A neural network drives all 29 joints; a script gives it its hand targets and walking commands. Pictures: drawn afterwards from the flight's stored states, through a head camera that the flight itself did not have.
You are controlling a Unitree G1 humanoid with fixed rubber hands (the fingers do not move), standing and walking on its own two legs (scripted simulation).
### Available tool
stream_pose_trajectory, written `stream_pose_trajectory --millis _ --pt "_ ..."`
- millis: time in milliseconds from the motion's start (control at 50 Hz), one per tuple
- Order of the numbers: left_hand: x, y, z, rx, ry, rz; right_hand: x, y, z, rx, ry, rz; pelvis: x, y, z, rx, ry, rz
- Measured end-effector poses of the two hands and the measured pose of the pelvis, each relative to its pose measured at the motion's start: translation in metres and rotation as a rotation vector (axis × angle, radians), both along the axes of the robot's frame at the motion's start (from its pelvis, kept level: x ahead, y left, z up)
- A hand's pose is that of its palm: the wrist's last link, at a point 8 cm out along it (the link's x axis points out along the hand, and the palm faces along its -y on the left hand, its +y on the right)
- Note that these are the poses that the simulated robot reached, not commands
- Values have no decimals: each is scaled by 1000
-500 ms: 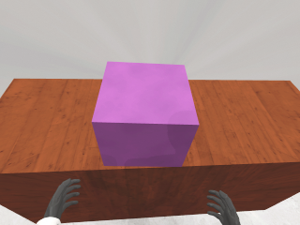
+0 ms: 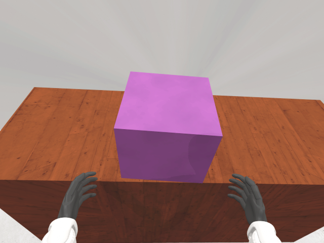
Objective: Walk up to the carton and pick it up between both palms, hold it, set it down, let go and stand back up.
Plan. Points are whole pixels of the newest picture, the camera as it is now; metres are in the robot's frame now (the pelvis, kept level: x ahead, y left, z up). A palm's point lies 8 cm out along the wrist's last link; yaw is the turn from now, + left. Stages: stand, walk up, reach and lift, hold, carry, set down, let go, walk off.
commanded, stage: reach and lift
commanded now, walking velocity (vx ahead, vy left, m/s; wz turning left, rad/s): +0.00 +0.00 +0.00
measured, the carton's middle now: (165, 126) +0.46 +0.01 +0.02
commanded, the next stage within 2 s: none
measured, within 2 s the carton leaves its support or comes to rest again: neither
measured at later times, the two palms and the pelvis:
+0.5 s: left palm (79, 166) +0.27 +0.21 +0.06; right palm (258, 182) +0.26 -0.22 +0.06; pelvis -0.04 -0.01 +0.00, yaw +0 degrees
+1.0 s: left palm (79, 127) +0.34 +0.23 +0.11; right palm (259, 140) +0.35 -0.23 +0.11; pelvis +0.00 -0.01 +0.00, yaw +1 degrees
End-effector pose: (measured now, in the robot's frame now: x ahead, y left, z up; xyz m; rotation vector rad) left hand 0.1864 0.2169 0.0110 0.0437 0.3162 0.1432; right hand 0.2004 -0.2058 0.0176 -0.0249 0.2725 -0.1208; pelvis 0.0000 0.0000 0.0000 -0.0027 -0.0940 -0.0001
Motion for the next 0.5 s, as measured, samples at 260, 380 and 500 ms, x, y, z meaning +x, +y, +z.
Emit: stream_pose_trajectory --millis 260,380,500 --pt "36 -4 31 -12 17 -29 15 -14 15 62 19 -40 -30 -3 -2 13 0 7" --pt "60 -8 46 -25 2 -39 33 -15 35 76 -34 -28 -40 -5 -3 19 34 -1" --pt "81 -5 52 -34 5 -31 57 -12 41 81 -19 4 -44 -7 -4 19 47 2"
